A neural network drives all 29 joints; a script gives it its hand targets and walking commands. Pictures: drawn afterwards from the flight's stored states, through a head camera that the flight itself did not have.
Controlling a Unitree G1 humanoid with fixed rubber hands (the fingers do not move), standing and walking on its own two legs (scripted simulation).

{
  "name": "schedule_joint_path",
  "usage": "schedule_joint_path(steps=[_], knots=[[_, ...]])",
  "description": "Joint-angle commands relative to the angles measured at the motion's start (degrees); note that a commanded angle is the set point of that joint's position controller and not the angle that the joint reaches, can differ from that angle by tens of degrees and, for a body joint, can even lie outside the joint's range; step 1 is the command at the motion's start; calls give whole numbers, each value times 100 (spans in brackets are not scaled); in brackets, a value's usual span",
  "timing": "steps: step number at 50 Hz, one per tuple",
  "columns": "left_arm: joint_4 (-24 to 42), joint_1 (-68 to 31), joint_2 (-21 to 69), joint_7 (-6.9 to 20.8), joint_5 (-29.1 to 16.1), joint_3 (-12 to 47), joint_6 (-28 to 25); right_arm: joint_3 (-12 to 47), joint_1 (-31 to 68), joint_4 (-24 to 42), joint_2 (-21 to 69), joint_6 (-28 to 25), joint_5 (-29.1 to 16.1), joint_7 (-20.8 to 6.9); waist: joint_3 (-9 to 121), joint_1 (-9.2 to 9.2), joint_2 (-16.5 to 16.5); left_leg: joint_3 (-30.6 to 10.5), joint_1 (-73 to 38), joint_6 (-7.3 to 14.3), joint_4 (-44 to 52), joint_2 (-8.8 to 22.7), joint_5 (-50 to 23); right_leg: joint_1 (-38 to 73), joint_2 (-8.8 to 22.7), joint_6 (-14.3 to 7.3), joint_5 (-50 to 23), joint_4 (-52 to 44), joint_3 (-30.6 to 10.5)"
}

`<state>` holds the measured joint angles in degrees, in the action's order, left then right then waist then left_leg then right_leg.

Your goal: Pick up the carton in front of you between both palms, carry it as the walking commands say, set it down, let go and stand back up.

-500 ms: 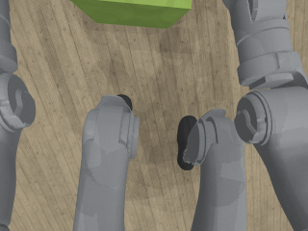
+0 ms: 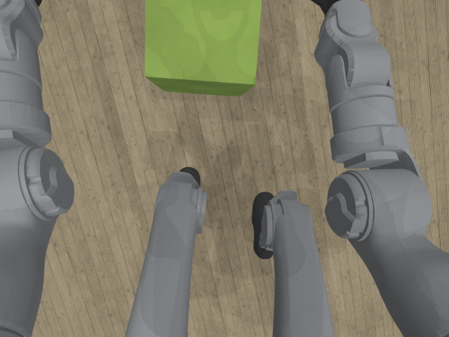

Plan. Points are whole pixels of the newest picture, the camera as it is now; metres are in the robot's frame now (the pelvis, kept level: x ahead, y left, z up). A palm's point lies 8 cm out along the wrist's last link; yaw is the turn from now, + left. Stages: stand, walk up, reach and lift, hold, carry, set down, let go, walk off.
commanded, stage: set down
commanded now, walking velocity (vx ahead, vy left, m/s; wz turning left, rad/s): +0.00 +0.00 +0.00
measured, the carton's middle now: (203, 43) +0.56 +0.13 -0.41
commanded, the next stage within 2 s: let go in 0.30 s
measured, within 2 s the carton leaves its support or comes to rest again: neither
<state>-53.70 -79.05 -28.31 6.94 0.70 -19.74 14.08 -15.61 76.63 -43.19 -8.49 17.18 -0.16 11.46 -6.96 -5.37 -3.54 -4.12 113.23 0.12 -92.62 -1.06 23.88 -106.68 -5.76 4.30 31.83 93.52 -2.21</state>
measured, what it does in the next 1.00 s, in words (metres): rises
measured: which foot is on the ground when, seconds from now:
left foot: down 0.00-1.00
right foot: down 0.00-1.00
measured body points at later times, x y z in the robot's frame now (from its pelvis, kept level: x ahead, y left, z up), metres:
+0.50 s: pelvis +0.03 +0.01 +0.13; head +0.34 +0.08 +0.45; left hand +0.50 +0.34 +0.01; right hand +0.55 -0.06 +0.01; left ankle +0.11 +0.12 -0.50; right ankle +0.08 -0.14 -0.50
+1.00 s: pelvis +0.08 +0.00 +0.22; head +0.24 +0.03 +0.64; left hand +0.33 +0.28 +0.12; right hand +0.39 -0.17 +0.12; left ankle +0.11 +0.12 -0.50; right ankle +0.08 -0.14 -0.50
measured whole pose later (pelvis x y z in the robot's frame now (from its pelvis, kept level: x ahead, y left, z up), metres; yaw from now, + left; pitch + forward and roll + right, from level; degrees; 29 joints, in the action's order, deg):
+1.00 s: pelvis +0.08 +0.00 +0.22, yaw +5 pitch +21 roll -1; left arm -31.7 -9.1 -13.5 6.5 1.5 -9.4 1.4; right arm -7.3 9.1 -30.1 -6.6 2.7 3.9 1.0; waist 0.4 -2.2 -0.8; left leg -2.8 45.7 0.6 -37.3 -1.9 12.4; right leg -40.7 -1.4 2.0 18.4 38.1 -5.2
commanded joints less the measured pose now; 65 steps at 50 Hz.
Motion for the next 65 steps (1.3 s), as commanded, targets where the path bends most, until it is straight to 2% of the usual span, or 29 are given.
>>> schedule_joint_path(steps=[1,6,12,18,23,27,30,37,47,51,56,60,65], knots=[[834,-1409,-954,38,-57,-50,-73,56,1341,882,-461,-78,-20,14,7249,-363,531,771,-6119,-171,998,-208,-3102,1822,-412,31,-1115,-1203,936],[843,-1189,-835,99,-15,-74,-80,-6,1012,908,-411,-105,25,-46,7065,-288,634,681,-6732,-173,1560,-201,-3400,1913,-368,31,-1224,-1846,873],[738,-945,-671,169,161,-208,-173,-143,684,867,-298,-180,179,-171,6646,-220,603,600,-7171,-141,2323,-182,-3428,2361,-285,51,-1366,-2654,799],[549,-453,-426,250,586,-418,-295,-375,152,733,-94,-257,548,-314,6201,-147,499,548,-7363,-87,2976,-151,-3257,2899,-194,99,-1549,-3328,732],[1012,535,-350,296,867,-343,-291,-250,-948,1097,29,-264,798,-330,6599,-106,628,528,-8428,-52,3399,-144,-3804,3557,-193,89,-1953,-3837,704],[1650,1674,-186,292,770,-116,-409,103,-2096,1652,150,-422,733,-359,6609,-109,801,404,-9354,-51,3722,-111,-4352,3815,-147,42,-2215,-4210,649],[2018,2398,2,268,606,44,-559,289,-2753,1964,185,-607,642,-401,6233,-83,842,282,-9726,-48,4025,-70,-4412,3925,-93,6,-2178,-4525,596],[2272,4181,526,179,291,368,-918,406,-4365,1919,100,-1044,659,-631,5357,131,730,102,-10033,-75,4628,21,-4179,4506,-10,-75,-2022,-5119,484],[2713,6543,850,-39,85,853,-1360,730,-6384,1811,-160,-1528,429,-1031,3745,262,606,223,-10105,-62,5576,-16,-2979,6404,184,-226,-1916,-5971,281],[2892,7379,973,-156,0,1070,-1477,882,-7084,1900,-310,-1675,287,-1140,3052,307,546,274,-10292,-82,5920,-52,-2726,7203,249,-263,-2031,-6300,218],[3145,8369,1065,-256,-96,1322,-1529,1037,-7952,2100,-493,-1795,157,-1245,2381,380,360,354,-10707,-125,6378,-131,-2795,8269,290,-233,-2504,-6792,146],[3318,8856,1044,-300,-127,1457,-1469,1136,-8410,2208,-659,-1773,100,-1318,1744,459,189,391,-11096,-160,6732,-200,-2764,8803,349,-211,-2800,-7188,87],[3433,8999,1021,-292,-79,1520,-1243,1238,-8645,2282,-701,-1585,61,-1420,926,535,45,478,-11408,-149,6925,-296,-2355,8956,453,-240,-2646,-7492,29]])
